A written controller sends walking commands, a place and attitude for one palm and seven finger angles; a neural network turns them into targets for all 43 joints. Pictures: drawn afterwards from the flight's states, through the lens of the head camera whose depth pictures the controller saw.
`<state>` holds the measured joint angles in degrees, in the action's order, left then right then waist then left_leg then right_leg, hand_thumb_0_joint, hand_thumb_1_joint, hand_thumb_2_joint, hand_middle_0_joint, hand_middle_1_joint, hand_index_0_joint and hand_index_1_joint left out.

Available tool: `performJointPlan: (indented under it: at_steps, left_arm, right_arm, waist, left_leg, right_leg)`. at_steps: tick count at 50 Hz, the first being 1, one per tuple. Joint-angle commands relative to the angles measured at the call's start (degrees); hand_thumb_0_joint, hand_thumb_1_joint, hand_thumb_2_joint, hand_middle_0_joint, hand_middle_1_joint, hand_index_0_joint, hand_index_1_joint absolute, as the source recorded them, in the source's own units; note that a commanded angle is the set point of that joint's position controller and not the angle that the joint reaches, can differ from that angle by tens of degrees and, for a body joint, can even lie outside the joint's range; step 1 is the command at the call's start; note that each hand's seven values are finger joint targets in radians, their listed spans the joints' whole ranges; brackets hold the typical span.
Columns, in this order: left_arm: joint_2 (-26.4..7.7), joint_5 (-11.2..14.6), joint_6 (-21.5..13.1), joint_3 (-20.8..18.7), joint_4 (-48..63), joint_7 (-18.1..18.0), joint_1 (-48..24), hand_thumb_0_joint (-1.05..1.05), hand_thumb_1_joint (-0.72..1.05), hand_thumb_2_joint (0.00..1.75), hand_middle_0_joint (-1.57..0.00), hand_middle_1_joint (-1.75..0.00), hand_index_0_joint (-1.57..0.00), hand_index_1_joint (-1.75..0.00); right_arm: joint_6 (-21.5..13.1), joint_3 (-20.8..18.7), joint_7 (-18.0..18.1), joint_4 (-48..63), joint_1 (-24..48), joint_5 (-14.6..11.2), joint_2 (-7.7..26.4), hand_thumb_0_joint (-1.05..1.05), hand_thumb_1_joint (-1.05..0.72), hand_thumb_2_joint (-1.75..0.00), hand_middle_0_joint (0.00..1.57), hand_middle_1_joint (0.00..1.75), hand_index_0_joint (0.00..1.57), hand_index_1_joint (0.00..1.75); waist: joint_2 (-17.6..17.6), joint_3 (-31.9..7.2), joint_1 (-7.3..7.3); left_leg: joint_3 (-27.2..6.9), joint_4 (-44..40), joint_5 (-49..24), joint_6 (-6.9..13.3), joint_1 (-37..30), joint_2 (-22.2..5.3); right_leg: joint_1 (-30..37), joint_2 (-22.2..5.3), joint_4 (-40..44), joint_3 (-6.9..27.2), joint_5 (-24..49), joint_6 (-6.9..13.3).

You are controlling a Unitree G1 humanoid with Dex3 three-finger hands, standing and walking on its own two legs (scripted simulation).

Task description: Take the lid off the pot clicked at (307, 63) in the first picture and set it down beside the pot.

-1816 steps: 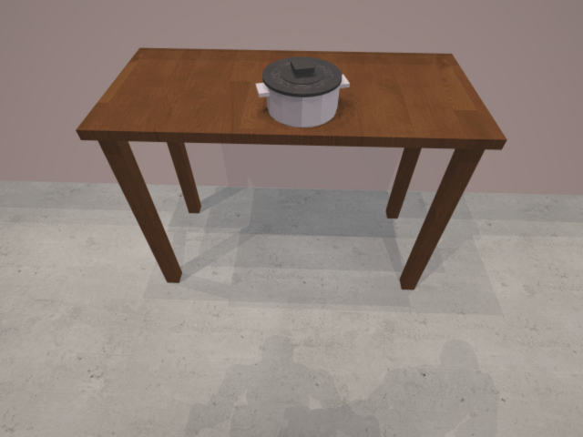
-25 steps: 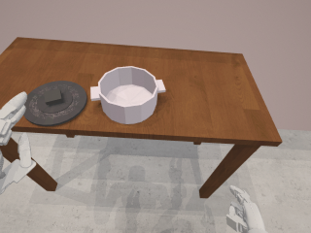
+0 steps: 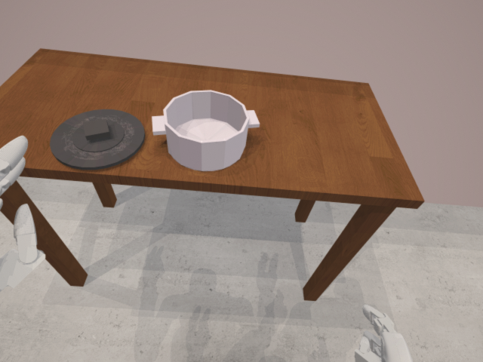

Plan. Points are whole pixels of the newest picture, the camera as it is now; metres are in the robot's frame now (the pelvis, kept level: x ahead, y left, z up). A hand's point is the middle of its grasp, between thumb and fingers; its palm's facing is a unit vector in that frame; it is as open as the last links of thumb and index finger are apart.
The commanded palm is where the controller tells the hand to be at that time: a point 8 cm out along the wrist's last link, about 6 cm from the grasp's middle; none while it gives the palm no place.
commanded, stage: step back with the hand held close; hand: left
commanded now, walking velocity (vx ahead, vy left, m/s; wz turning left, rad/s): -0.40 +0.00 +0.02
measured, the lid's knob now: (96, 129) +0.56 +0.35 +0.02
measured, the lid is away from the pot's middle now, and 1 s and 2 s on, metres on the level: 0.24 0.24 0.24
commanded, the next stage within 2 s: stop stepping back and stand still in 0.44 s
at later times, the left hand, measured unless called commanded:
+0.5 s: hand out of the picture +0.06 +0.23 +0.20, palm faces +0.33 -0.86 -0.39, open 7.4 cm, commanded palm -0.01 +0.29 +0.21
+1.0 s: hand out of the picture -0.06 +0.28 +0.20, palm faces +0.44 -0.86 -0.26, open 7.4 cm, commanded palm -0.14 +0.31 +0.21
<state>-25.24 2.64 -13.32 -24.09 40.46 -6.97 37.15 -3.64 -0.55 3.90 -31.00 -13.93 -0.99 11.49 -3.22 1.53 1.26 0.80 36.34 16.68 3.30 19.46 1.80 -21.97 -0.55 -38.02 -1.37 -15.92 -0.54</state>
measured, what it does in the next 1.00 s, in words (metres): walks backwards: right foot, then left foot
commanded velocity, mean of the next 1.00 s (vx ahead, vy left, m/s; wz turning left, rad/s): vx -0.07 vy -0.01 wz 0.04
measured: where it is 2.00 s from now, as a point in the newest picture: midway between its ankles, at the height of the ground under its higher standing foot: outside the picture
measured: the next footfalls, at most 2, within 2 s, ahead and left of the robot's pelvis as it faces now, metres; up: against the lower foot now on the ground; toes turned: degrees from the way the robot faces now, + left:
right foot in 0.20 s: -0.05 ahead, -0.13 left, +0.00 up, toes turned -4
left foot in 0.48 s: -0.08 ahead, +0.11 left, +0.00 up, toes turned -3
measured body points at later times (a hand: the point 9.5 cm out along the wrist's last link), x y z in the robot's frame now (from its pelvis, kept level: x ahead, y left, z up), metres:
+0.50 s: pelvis -0.14 +0.01 +0.00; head -0.13 +0.05 +0.45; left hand +0.03 +0.28 +0.22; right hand +0.01 -0.26 -0.06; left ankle -0.13 +0.11 -0.73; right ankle -0.10 -0.13 -0.72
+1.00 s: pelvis -0.27 +0.03 +0.00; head -0.31 +0.05 +0.45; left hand -0.09 +0.32 +0.21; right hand -0.12 -0.23 -0.05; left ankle -0.28 +0.14 -0.73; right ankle -0.23 -0.11 -0.72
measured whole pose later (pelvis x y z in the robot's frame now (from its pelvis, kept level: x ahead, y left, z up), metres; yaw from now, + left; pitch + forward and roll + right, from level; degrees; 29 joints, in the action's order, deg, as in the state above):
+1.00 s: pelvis -0.27 +0.03 +0.00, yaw -1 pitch +0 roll -2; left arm -20.1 3.4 -11.0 -21.8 26.5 -8.4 22.8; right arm -5.8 -0.3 5.4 -34.3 -14.6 -1.7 14.4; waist -0.5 -6.3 1.0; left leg 1.3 35.4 23.3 2.7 15.6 -2.1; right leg -21.8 -3.2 -36.7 -4.5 -21.7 0.0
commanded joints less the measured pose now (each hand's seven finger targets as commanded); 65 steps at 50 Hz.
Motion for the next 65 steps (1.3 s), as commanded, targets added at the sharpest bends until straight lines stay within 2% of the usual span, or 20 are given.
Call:
performJointPlan:
  at_steps: [1,6,14,19,22,24,26,27,28,29,34,36,39,43,47,50,51,53,60,65]
  left_arm:
    - [-7.6,0.7,-4.4,-8.0,13.0,-2.0,-5.6,0.0,0.9,0.9,-0.2,-0.3,-0.2,-0.3]
    - [-4.6,1.0,-3.1,-4.0,5.5,-0.8,-5.7,0.0,0.9,0.9,-0.2,-0.3,-0.2,-0.3]
    - [-11.2,1.9,-4.8,-8.5,10.7,0.5,-1.2,0.0,0.9,0.9,-0.2,-0.3,-0.2,-0.3]
    - [-9.0,1.5,-3.5,-6.7,11.1,-0.9,-4.3,0.0,0.9,0.9,-0.2,-0.3,-0.2,-0.3]
    - [-6.9,1.5,-4.5,-4.8,6.5,-2.1,-7.2,0.0,0.9,0.9,-0.2,-0.3,-0.2,-0.3]
    - [-8.2,0.8,-5.9,-5.2,8.0,-2.2,-10.6,0.0,0.9,0.9,-0.2,-0.3,-0.2,-0.3]
    - [-7.6,1.8,-6.3,-6.0,6.2,-1.6,-7.5,0.0,0.9,0.9,-0.2,-0.3,-0.2,-0.3]
    - [8.6,-4.7,7.7,17.5,-40.6,4.6,-15.1,0.0,0.9,0.9,-0.2,-0.3,-0.2,-0.3]
    - [-12.7,2.9,-1.2,-7.0,28.1,0.5,-22.7,0.0,0.9,0.9,-0.2,-0.3,-0.2,-0.3]
    - [-14.5,1.9,-4.1,-11.5,18.3,-1.4,-12.9,0.0,0.9,0.9,-0.2,-0.3,-0.2,-0.3]
    - [-10.4,1.0,-1.4,-8.2,23.2,-1.8,5.2,0.0,0.9,0.9,-0.2,-0.3,-0.2,-0.3]
    - [-9.5,-0.3,-1.6,-7.1,16.6,-1.9,4.1,0.0,0.9,0.9,-0.2,-0.3,-0.2,-0.3]
    - [-11.3,0.7,-1.0,-7.2,7.4,-2.2,-10.2,0.0,0.9,0.9,-0.2,-0.3,-0.2,-0.3]
    - [-5.7,1.4,0.7,-1.8,-8.3,-0.6,-15.1,0.0,0.9,0.9,-0.2,-0.3,-0.2,-0.3]
    - [-4.0,0.4,-0.5,1.2,-6.5,-0.9,-19.9,0.0,0.9,0.9,-0.2,-0.3,-0.2,-0.3]
    - [-6.2,0.2,-1.5,-1.0,7.2,-1.6,-16.6,0.0,0.9,0.9,-0.2,-0.3,-0.2,-0.3]
    - [-8.6,-1.0,-1.1,-3.0,9.8,-1.1,-12.8,0.0,0.9,0.9,-0.2,-0.3,-0.2,-0.3]
    - [-8.4,0.3,-1.3,-4.6,15.2,-1.6,-8.3,0.0,0.9,0.9,-0.2,-0.3,-0.2,-0.3]
    - [-9.1,0.3,-0.4,-7.2,11.4,-3.3,-6.3,0.0,0.9,0.9,-0.2,-0.3,-0.2,-0.3]
    - [-9.0,1.3,-0.9,-6.9,-1.5,-1.8,-12.9,0.0,0.9,0.9,-0.2,-0.3,-0.2,-0.3]
  right_arm:
    - [-6.4,-2.7,0.3,8.1,5.5,1.3,6.4,0.0,-0.9,-0.9,0.2,0.3,0.2,0.3]
    - [-7.0,-3.2,-1.0,5.5,5.4,1.1,7.9,0.0,-0.9,-0.9,0.2,0.3,0.2,0.3]
    - [-3.9,-3.5,-1.6,8.3,7.2,-0.4,7.0,0.0,-0.9,-0.9,0.2,0.3,0.2,0.3]
    - [-1.8,-2.1,-1.0,8.5,10.2,0.0,4.0,0.0,-0.9,-0.9,0.2,0.3,0.2,0.3]
    - [-2.8,-1.5,0.5,7.1,8.0,0.0,6.3,0.0,-0.9,-0.9,0.2,0.3,0.2,0.3]
    - [-4.6,-3.0,0.9,6.7,8.1,0.9,7.1,0.0,-0.9,-0.9,0.2,0.3,0.2,0.3]
    - [-7.4,-3.6,0.0,5.6,5.2,1.7,6.3,0.0,-0.9,-0.9,0.2,0.3,0.2,0.3]
    - [-6.1,-5.8,-4.3,-10.8,2.9,3.0,16.7,0.0,-0.9,-0.9,0.2,0.3,0.2,0.3]
    - [-7.4,-5.0,-3.4,8.8,8.8,-0.3,5.6,0.0,-0.9,-0.9,0.2,0.3,0.2,0.3]
    - [-8.1,-4.0,-1.1,5.7,5.3,0.8,7.3,0.0,-0.9,-0.9,0.2,0.3,0.2,0.3]
    - [-7.0,-2.0,-2.1,10.4,7.6,0.0,6.3,0.0,-0.9,-0.9,0.2,0.3,0.2,0.3]
    - [-6.6,-2.0,-1.4,8.5,6.4,0.4,6.1,0.0,-0.9,-0.9,0.2,0.3,0.2,0.3]
    - [-4.9,-3.3,-0.3,4.7,5.8,0.2,7.4,0.0,-0.9,-0.9,0.2,0.3,0.2,0.3]
    - [-2.9,-1.7,0.9,4.6,6.6,-0.4,6.5,0.0,-0.9,-0.9,0.2,0.3,0.2,0.3]
    - [-5.1,-1.0,2.0,5.2,6.7,-0.7,6.8,0.0,-0.9,-0.9,0.2,0.3,0.2,0.3]
    - [-7.3,-1.6,1.3,8.5,6.2,-0.7,7.8,0.0,-0.9,-0.9,0.2,0.3,0.2,0.3]
    - [-8.0,-2.7,0.6,8.3,7.6,-0.2,7.8,0.0,-0.9,-0.9,0.2,0.3,0.2,0.3]
    - [-9.0,-2.5,-1.4,8.4,6.8,-0.3,6.6,0.0,-0.9,-0.9,0.2,0.3,0.2,0.3]
    - [-8.0,-1.3,-0.2,5.4,5.6,0.5,6.9,0.0,-0.9,-0.9,0.2,0.3,0.2,0.3]
    - [-6.2,-3.0,0.1,3.9,5.8,-0.5,7.0,0.0,-0.9,-0.9,0.2,0.3,0.2,0.3]
  waist:
    - [16.4,-2.9,-0.49]
    - [10.7,-7.5,-0.89]
    - [-5.4,-17.7,-0.89]
    - [-1.3,-4.5,-0.4]
    - [8.1,0.5,1.65]
    - [23.3,-0.8,1.07]
    - [16.4,-6.5,-0.18]
    - [23.3,-2.6,5.72]
    - [7.3,-15.6,-2.2]
    - [10.4,-14.2,-0.1]
    - [18.6,-12.8,-1.07]
    - [10.8,-10.2,-0.79]
    - [-10.4,-2.6,-0.11]
    - [-4.6,2.6,1.86]
    - [-1.0,1.5,1.05]
    - [20.3,-3.6,0.83]
    - [13.0,-8.9,-0.69]
    - [15.5,-1.9,0.37]
    - [17.3,-2.6,-0.7]
    - [-10.1,-5.0,-0.35]
  left_leg:
    - [-15.9,-20.6,-10.8,5.0,7.6,-17.5]
    - [-11.9,-12.5,-38.5,2.0,-13.1,-15.9]
    - [-1.6,-0.2,-10.2,-2.1,-8.0,-4.8]
    - [-6.7,18.0,10.3,-3.0,2.6,-4.5]
    - [-6.9,-16.2,-3.1,-2.1,0.3,-5.9]
    - [-20.8,-21.7,-20.2,3.0,4.9,-18.8]
    - [-19.6,-17.2,-32.4,6.2,-2.0,-19.5]
    - [-26.6,-4.9,-64.7,6.2,-0.2,-19.2]
    - [-14.1,-13.4,-43.2,3.9,-13.1,-19.5]
    - [-16.4,-13.2,-32.1,5.8,-9.2,-17.7]
    - [-10.9,-22.3,22.5,0.4,8.5,-9.5]
    - [-4.3,-13.2,21.6,-2.1,11.9,-4.0]
    - [-2.7,27.2,10.6,-3.4,7.4,-0.4]
    - [-1.6,21.9,5.7,-1.8,-1.7,-4.5]
    - [4.5,-7.0,11.3,0.3,-4.7,-2.4]
    - [-23.3,-24.8,21.3,9.0,-7.8,-18.5]
    - [-15.5,-21.4,4.0,9.1,-6.4,-17.0]
    - [-28.1,-26.6,18.2,11.4,-1.4,-20.5]
    - [-9.1,-17.5,11.4,2.2,3.5,-13.8]
    - [-0.4,22.6,12.0,-2.0,16.8,-2.2]
  right_leg:
    - [5.2,1.2,-12.8,3.1,-10.9,0.1]
    - [1.6,0.9,8.3,0.8,-4.7,-0.3]
    - [9.9,-9.3,17.0,7.9,22.9,3.1]
    - [-3.9,-19.1,21.6,13.5,13.0,9.9]
    - [0.5,-6.3,8.4,3.9,12.1,2.9]
    - [0.8,1.4,-9.1,2.6,-9.1,0.7]
    - [-4.4,1.5,-16.6,5.1,-15.0,0.4]
    - [-15.2,0.8,-28.6,9.2,-13.7,-0.2]
    - [-5.1,2.1,-22.8,10.1,-13.6,-1.8]
    - [-3.1,1.5,-15.7,6.1,-12.7,-1.2]
    - [20.4,3.0,7.8,-2.3,-5.3,-0.5]
    - [22.6,-0.4,16.0,0.6,-9.5,2.4]
    - [-5.2,-20.4,32.9,26.7,-31.9,12.0]
    - [-19.4,-15.0,26.9,11.9,-32.1,7.7]
    - [-6.1,-8.9,16.5,3.9,-23.7,4.3]
    - [-9.8,3.6,-20.2,-1.8,-13.1,-0.7]
    - [-5.4,3.6,-29.9,0.1,-11.5,-0.8]
    - [-14.9,-0.7,-32.6,5.2,-9.2,0.0]
    - [12.0,2.6,8.9,-5.2,-9.9,1.7]
    - [20.5,-18.6,23.7,27.4,4.3,11.9]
